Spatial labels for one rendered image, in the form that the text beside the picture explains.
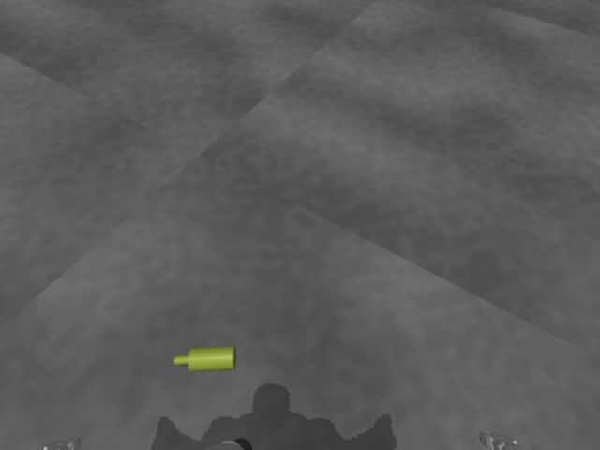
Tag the right robot hand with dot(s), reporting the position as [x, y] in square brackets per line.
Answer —
[495, 441]

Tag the bottle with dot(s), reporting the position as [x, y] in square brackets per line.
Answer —
[208, 358]

